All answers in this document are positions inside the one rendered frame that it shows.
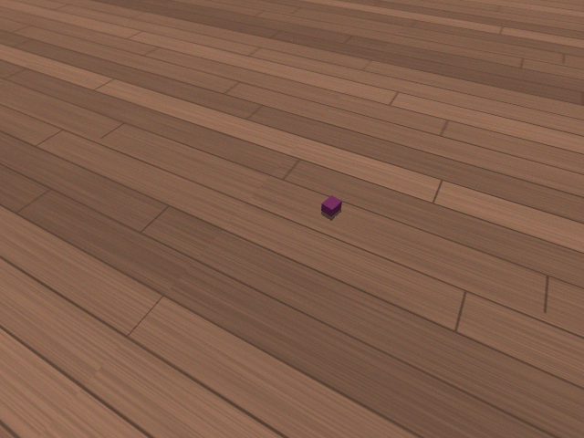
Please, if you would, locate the small box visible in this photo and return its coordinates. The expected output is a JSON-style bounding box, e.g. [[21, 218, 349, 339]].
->
[[321, 195, 342, 217]]

